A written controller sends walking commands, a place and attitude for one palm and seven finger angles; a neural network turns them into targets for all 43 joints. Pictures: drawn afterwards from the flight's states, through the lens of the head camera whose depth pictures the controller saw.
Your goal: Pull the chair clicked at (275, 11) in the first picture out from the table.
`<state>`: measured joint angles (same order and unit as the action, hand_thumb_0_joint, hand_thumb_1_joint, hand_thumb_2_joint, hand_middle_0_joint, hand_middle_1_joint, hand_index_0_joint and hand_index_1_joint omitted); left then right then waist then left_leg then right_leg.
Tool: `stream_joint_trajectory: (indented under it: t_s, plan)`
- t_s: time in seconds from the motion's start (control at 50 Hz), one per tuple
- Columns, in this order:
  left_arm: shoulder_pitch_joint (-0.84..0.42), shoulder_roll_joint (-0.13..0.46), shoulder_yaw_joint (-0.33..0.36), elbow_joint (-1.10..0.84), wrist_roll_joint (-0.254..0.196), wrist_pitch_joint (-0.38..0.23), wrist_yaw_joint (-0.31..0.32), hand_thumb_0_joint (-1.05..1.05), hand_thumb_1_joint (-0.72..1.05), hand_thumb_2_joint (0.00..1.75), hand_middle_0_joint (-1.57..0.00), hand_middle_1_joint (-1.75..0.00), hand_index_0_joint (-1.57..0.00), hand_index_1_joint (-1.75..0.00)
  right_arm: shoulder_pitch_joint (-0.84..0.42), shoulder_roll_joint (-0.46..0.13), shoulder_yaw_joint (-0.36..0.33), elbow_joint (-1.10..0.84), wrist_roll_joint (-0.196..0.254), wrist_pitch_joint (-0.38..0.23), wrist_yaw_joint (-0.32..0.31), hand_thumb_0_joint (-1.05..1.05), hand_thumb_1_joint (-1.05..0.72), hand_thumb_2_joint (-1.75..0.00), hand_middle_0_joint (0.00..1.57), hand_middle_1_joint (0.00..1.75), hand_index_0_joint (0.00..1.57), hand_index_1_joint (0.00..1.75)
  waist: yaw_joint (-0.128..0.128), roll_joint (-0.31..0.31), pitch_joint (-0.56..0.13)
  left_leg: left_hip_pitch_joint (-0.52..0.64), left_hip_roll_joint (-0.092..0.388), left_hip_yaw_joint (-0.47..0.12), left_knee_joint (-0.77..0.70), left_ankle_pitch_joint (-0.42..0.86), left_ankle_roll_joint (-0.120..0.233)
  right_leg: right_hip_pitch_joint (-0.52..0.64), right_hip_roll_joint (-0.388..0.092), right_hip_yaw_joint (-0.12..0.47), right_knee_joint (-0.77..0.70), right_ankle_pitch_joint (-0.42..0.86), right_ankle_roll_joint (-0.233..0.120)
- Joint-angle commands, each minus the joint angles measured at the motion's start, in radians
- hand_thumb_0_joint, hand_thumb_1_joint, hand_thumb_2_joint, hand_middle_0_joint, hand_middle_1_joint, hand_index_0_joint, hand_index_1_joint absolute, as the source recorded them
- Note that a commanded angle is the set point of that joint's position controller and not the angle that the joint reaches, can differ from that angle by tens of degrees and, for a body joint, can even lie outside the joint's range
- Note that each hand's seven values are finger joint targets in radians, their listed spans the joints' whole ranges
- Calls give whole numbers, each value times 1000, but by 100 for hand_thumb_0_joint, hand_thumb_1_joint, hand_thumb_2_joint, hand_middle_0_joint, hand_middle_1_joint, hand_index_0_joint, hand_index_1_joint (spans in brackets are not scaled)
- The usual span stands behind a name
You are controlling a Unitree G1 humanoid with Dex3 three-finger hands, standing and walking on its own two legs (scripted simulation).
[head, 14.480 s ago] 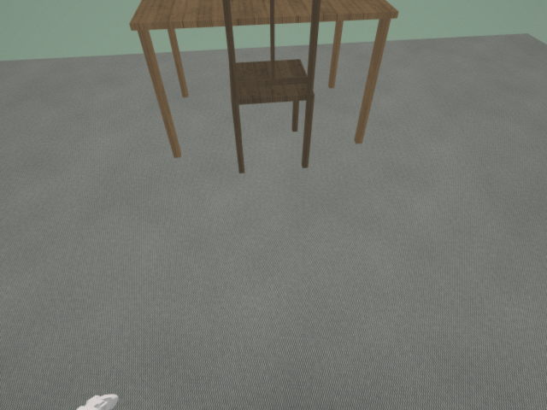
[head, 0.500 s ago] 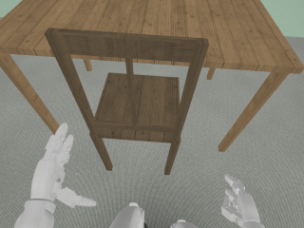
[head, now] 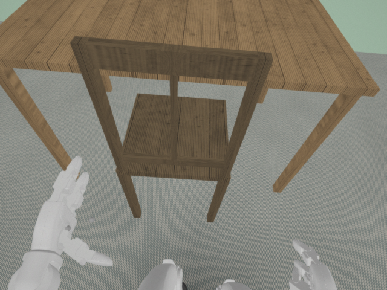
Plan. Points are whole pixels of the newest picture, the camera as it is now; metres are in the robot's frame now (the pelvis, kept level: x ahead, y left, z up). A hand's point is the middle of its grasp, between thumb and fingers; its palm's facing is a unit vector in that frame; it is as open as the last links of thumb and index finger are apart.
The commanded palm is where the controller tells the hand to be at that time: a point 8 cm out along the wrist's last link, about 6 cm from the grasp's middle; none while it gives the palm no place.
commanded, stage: raise the hand toward the chair's back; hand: left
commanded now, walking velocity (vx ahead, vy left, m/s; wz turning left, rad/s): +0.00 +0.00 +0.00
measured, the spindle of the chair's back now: (173, 123) +0.51 +0.08 +0.01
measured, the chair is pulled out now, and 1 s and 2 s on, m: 0.00 0.00 0.00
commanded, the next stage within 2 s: aim the fingers beside a spindle in 0.26 s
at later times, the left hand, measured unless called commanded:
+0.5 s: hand (98, 216) +0.25 +0.20 +0.03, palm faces +0.04 -1.00 -0.03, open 17.0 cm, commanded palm +0.23 +0.24 +0.04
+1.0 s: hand (137, 198) +0.29 +0.14 +0.01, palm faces +0.00 -1.00 -0.02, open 17.0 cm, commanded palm +0.28 +0.19 +0.02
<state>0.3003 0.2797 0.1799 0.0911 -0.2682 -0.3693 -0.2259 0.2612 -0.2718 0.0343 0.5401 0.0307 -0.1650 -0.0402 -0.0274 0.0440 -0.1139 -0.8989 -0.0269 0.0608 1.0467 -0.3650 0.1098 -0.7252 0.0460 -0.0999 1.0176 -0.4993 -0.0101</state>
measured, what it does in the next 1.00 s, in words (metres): stands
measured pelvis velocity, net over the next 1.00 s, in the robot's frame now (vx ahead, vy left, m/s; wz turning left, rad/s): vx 0.02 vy -0.03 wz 0.00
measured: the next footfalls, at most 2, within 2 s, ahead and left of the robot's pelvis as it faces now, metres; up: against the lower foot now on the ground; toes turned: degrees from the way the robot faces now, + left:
none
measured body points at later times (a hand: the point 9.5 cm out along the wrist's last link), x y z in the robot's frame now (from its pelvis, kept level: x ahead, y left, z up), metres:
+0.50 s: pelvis -0.01 -0.01 -0.01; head +0.05 +0.01 +0.44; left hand +0.24 +0.25 +0.04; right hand +0.18 -0.24 -0.08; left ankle +0.09 +0.03 -0.66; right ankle +0.00 -0.12 -0.66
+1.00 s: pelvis +0.02 -0.03 -0.01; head +0.09 -0.02 +0.43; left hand +0.29 +0.19 +0.02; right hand +0.17 -0.28 -0.10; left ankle +0.09 +0.03 -0.66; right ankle +0.00 -0.12 -0.66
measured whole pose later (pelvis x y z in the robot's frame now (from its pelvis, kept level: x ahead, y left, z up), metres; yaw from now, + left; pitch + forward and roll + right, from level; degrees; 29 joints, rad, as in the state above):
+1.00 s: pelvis +0.02 -0.03 -0.01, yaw +0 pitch +16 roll -4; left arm 0.14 0.22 0.09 0.21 -0.21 -0.43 -0.13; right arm 0.24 -0.26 0.03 0.56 0.02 -0.14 -0.01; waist -0.03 0.05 -0.14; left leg -1.01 -0.01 0.04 1.13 -0.41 0.10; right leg -0.83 0.07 -0.12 1.11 -0.56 -0.06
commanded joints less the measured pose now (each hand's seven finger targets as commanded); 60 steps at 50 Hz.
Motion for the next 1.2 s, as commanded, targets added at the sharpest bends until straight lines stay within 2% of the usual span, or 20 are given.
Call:
stream_joint_trajectory:
  t_s: [0.0,0.16,0.22,0.3,0.34,0.4,0.44,0.5,0.58,0.6,0.62,0.66,0.7,0.74,0.92,0.94,1.0,1.04,1.1,1.18]
  plan:
    - [-103,144,94,-198,-6,-104,36,0,-50,30,-6,-8,-6,-8,-71,-152,-65,-145,1,-61,-6,0,-90,-90,20,30,20,30,6,69,-155,379,98,-339,-282,-196,-138,-187,-8,27,-90,-12,-16]
    - [-79,133,66,-233,-12,-82,9,0,-50,30,-6,-8,-6,-8,-66,-162,-70,-162,9,-66,-2,0,-90,-90,20,30,20,30,5,73,-226,440,108,-370,-288,-195,-144,-184,-10,34,-89,1,-9]
    - [-78,134,77,-223,-21,-78,11,0,-50,30,-6,-8,-6,-8,-63,-154,-67,-157,11,-66,-7,0,-90,-90,20,30,20,30,-4,37,-196,399,99,-336,-273,-179,-129,-165,-6,33,-109,2,-10]
    - [-111,145,88,-207,-11,-87,24,0,-50,30,-6,-8,-6,-8,-66,-154,-63,-146,7,-67,-9,0,-90,-90,20,30,20,30,-4,53,-163,377,97,-345,-273,-209,-132,-188,-7,36,-93,-10,-12]
    - [-113,129,72,-198,-11,-88,20,0,-50,30,-6,-8,-6,-8,-68,-152,-61,-149,8,-67,-7,0,-90,-90,20,30,20,30,-8,67,-161,379,97,-342,-271,-227,-130,-197,-8,35,-95,-18,-12]
    - [-210,95,20,-155,-2,-85,8,0,-50,30,-6,-8,-6,-8,-68,-155,-57,-136,10,-68,-11,0,-90,-90,20,30,20,30,-35,25,-143,334,92,-335,-248,-274,-112,-212,-10,43,-95,-35,-9]
    - [-265,68,-20,-159,3,-85,4,0,-50,30,-6,-8,-6,-8,-65,-156,-58,-136,9,-73,-11,0,-90,-90,20,30,20,30,-42,50,-173,359,93,-346,-241,-281,-113,-233,-15,46,-86,-35,-8]
    - [-246,108,15,-150,12,-83,17,0,-50,30,-6,-8,-6,-8,-56,-160,-62,-132,6,-74,-11,0,-90,-90,20,30,20,30,-18,45,-220,373,92,-341,-236,-235,-120,-215,-12,46,-80,-21,-14]
    - [-276,100,11,-155,27,-83,59,0,-50,30,-6,-8,-6,-8,-67,-151,-62,-141,2,-63,-1,0,-90,-90,20,30,20,30,-7,60,-239,391,94,-338,-229,-190,-127,-226,-15,43,-71,-4,-16]
    - [-238,127,45,-142,34,-82,76,0,-50,30,-6,-8,-6,-8,-62,-151,-63,-140,-2,-59,2,0,-90,-90,20,30,20,30,12,73,-248,383,91,-326,-231,-169,-130,-208,-12,43,-68,-1,-21]
    - [-253,97,14,-141,36,-80,84,0,-50,30,-6,-8,-6,-8,-69,-144,-59,-147,-2,-53,6,0,-90,-90,20,30,20,30,0,68,-240,378,89,-317,-225,-156,-124,-209,-15,40,-74,6,-20]
    - [-243,74,1,-123,40,-80,100,0,-50,30,-6,-8,-6,-8,-69,-138,-60,-151,-4,-45,12,0,-90,-90,20,30,20,30,0,47,-245,362,85,-289,-205,-117,-115,-191,-12,38,-83,17,-22]
    - [-232,92,23,-86,45,-80,110,0,-50,30,-6,-8,-6,-8,-61,-140,-61,-146,-4,-37,15,0,-90,-90,20,30,20,30,4,24,-242,330,83,-273,-188,-89,-111,-179,-7,40,-83,26,-25]
    - [-255,58,-14,-68,44,-84,107,0,-50,30,-6,-8,-6,-8,-58,-135,-60,-147,-4,-30,18,0,-90,-90,20,30,20,30,-11,-7,-233,300,75,-244,-163,-66,-97,-169,-7,44,-94,32,-23]
    - [-298,65,-35,-107,48,-147,100,0,-50,30,-6,-8,-6,-8,-48,-131,-67,-128,-6,-30,21,0,-90,-90,20,30,20,30,-14,52,-291,310,69,-203,-87,79,-89,-170,-8,62,-77,98,-28]
    - [-327,42,-62,-108,47,-150,102,0,-50,30,-6,-8,-6,-8,-49,-127,-65,-124,-7,-28,22,0,-90,-90,20,30,20,30,-27,28,-295,306,68,-201,-76,81,-83,-175,-8,62,-76,103,-24]
    - [-306,74,-20,-53,57,-148,116,0,-50,30,-6,-8,-6,-8,-48,-128,-68,-117,-9,-17,23,0,-90,-90,20,30,20,30,-13,14,-288,258,61,-178,-51,94,-78,-163,-6,76,-70,122,-24]
    - [-359,46,-50,-37,61,-143,118,0,-50,30,-6,-8,-6,-8,-52,-125,-66,-117,-8,-8,27,0,-90,-90,20,30,20,30,-23,18,-284,238,57,-171,-39,81,-77,-171,-10,79,-65,118,-22]
    - [-350,58,-25,-25,57,-139,121,0,-50,30,-6,-8,-6,-8,-45,-124,-69,-120,-10,3,27,0,-90,-90,20,30,20,30,-10,-19,-335,213,51,-150,-11,125,-70,-116,-10,100,-58,181,-16]
    - [-346,19,-66,-69,54,-143,119,0,-50,30,-6,-8,-6,-8,-46,-115,-71,-130,-8,12,34,0,-90,-90,20,30,20,30,-5,12,-386,249,49,-140,5,204,-71,-94,-15,102,-43,276,-12]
